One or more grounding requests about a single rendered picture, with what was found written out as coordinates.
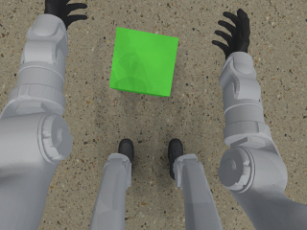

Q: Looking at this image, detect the robot right upper arm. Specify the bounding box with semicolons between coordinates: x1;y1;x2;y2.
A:
218;146;307;230

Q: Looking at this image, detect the robot left upper arm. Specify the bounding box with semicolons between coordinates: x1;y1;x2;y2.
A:
0;111;73;230

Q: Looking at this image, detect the robot right hand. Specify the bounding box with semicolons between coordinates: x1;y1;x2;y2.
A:
212;8;250;60

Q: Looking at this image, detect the carton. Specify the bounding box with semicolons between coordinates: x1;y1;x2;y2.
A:
109;27;178;97

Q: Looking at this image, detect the right robot foot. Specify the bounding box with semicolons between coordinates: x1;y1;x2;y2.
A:
168;138;183;180

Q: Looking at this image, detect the right robot forearm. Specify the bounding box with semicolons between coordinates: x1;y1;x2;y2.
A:
219;52;282;159

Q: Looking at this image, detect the left robot forearm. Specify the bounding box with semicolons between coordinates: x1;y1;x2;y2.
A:
0;13;69;120

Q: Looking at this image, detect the robot left hand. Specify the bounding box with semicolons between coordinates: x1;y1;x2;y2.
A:
44;0;87;31

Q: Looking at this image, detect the robot right thigh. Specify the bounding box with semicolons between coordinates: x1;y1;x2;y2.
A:
175;158;224;230

